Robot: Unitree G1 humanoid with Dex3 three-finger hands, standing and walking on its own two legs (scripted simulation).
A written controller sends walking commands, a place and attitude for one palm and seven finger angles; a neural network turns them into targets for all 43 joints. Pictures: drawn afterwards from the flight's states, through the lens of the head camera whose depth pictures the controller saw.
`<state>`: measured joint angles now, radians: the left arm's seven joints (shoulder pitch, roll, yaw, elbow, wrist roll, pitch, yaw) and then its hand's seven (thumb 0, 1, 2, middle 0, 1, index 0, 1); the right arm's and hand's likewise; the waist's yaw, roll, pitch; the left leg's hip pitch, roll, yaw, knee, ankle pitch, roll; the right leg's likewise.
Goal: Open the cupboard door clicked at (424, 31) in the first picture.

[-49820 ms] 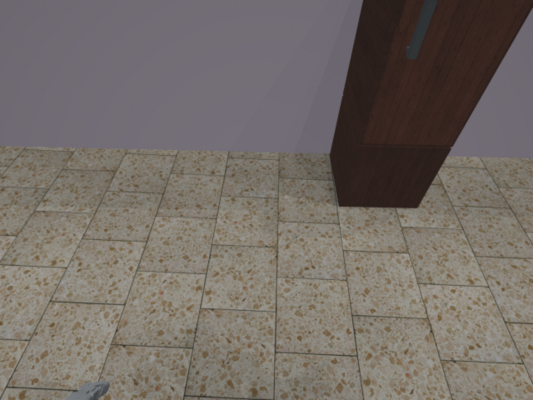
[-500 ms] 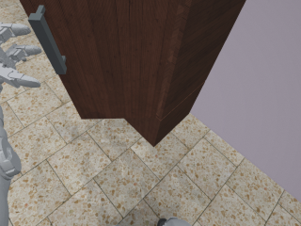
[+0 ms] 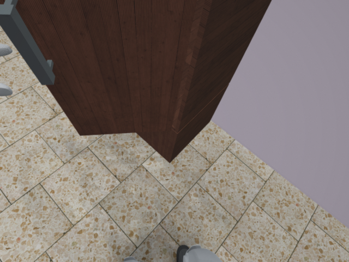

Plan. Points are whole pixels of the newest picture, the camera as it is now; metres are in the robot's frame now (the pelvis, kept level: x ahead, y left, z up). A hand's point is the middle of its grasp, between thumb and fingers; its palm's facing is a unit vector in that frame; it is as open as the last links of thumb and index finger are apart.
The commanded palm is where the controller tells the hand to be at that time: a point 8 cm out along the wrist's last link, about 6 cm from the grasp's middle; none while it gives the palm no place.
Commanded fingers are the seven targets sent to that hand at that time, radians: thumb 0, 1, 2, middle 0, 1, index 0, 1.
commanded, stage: move the hooked fingers beside the handle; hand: left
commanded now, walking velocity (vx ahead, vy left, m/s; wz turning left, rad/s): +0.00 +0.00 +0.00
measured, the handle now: (32, 43) +0.54 +0.24 +0.13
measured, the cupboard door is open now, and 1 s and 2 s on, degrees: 48 48 48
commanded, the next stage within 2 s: slide the fingers in behind the handle in 0.52 s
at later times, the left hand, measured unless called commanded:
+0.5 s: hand out of the picture +0.50 +0.30 +0.13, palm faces +0.02 -1.00 +0.01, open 14.0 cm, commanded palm +0.48 +0.35 +0.13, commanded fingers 0.00 -0.50 0.30 -0.30 -1.20 -0.30 -1.20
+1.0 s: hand (2, 59) +0.50 +0.29 +0.13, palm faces +0.03 -1.00 +0.01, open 14.0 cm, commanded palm +0.48 +0.33 +0.13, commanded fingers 0.00 -0.50 0.30 -0.30 -1.20 -0.30 -1.20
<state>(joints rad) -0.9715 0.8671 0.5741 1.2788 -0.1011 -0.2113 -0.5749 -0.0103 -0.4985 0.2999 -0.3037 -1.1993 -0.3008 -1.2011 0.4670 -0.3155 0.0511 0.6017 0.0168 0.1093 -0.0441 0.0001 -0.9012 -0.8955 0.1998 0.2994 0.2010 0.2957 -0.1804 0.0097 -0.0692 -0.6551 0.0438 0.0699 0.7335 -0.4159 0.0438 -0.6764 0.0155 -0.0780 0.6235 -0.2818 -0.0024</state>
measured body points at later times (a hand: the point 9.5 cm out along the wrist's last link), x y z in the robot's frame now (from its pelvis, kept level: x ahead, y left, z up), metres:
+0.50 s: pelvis -0.01 +0.00 -0.01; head +0.12 +0.04 +0.42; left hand +0.49 +0.36 +0.13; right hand -0.01 -0.27 -0.10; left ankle -0.05 +0.08 -0.71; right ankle +0.00 -0.12 -0.71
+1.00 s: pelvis +0.00 +0.00 +0.00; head +0.12 +0.03 +0.43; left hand +0.49 +0.34 +0.13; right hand -0.03 -0.27 -0.10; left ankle -0.05 +0.08 -0.71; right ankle +0.00 -0.12 -0.71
